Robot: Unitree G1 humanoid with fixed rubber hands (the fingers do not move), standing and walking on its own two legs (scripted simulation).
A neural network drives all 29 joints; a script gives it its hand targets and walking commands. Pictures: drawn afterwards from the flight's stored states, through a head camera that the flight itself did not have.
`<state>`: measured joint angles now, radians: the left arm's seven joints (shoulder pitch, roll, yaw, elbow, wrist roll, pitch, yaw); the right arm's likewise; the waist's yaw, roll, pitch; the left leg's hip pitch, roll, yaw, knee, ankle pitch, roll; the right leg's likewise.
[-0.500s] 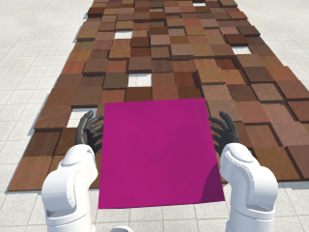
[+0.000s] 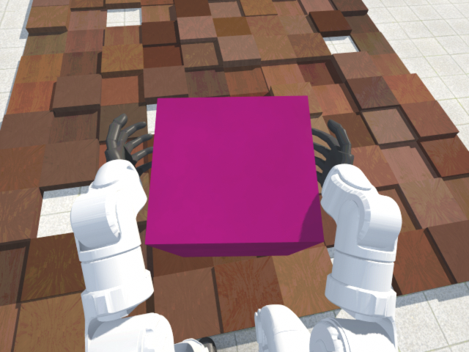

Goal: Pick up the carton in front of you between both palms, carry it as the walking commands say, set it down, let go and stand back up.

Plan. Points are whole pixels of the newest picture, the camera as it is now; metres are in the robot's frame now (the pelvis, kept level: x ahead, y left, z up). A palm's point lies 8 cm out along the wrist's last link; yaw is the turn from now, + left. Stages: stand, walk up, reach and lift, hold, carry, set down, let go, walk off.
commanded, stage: carry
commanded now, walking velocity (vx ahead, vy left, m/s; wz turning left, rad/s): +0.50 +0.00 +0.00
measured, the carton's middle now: (234, 190) +0.36 -0.02 +0.02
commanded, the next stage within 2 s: none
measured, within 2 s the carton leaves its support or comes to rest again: neither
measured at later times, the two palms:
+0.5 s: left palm out of the picture +0.68 +0.17 +0.18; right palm out of the picture +0.72 -0.13 +0.17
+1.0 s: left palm out of the picture +1.02 +0.17 +0.13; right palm out of the picture +1.01 -0.13 +0.14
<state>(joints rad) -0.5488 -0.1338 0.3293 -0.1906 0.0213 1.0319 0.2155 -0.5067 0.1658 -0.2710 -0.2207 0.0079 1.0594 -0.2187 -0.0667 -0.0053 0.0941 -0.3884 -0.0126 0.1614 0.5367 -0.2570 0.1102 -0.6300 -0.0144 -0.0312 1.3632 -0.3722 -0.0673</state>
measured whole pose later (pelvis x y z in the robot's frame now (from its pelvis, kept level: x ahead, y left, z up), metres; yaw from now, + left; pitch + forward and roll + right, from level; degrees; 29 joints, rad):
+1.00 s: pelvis +0.70 +0.01 +0.03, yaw +4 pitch +7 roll -1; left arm -0.41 -0.19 0.31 -0.19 0.09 1.07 0.17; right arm -0.39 0.19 -0.25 -0.22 -0.04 1.12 -0.21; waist -0.07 0.02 -0.07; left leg -0.19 -0.02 0.03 0.46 -0.38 0.05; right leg -0.63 -0.03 -0.08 0.68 -0.25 -0.01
